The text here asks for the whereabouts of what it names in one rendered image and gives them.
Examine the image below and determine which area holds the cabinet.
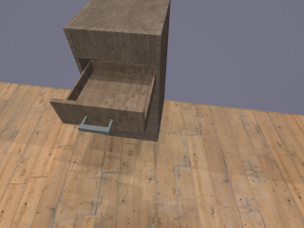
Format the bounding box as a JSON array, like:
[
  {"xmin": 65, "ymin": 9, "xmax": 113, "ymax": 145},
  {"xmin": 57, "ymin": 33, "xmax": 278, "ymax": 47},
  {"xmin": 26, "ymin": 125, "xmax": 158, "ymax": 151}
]
[{"xmin": 63, "ymin": 0, "xmax": 171, "ymax": 142}]

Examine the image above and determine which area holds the drawer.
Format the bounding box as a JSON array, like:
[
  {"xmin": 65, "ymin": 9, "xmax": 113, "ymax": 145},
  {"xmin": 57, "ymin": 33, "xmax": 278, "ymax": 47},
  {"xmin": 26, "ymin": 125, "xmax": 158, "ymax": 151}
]
[{"xmin": 49, "ymin": 60, "xmax": 156, "ymax": 134}]

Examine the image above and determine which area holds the handle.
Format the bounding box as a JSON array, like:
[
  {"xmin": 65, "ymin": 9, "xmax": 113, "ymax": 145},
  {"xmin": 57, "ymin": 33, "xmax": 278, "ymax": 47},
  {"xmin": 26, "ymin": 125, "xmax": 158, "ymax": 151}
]
[{"xmin": 77, "ymin": 116, "xmax": 114, "ymax": 135}]

